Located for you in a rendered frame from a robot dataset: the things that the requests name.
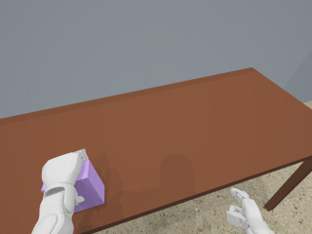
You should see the right robot hand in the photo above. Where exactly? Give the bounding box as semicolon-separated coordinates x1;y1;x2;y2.
226;187;263;231

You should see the sponge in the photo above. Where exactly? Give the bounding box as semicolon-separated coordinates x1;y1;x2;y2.
41;160;105;213

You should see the table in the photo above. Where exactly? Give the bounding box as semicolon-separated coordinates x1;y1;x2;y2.
0;67;312;234

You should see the left robot hand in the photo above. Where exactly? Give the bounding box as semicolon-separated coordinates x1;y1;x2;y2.
42;148;89;207

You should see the robot left forearm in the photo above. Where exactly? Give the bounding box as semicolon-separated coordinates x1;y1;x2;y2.
31;182;76;234

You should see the robot right forearm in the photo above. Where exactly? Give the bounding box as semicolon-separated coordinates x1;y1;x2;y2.
246;218;275;234

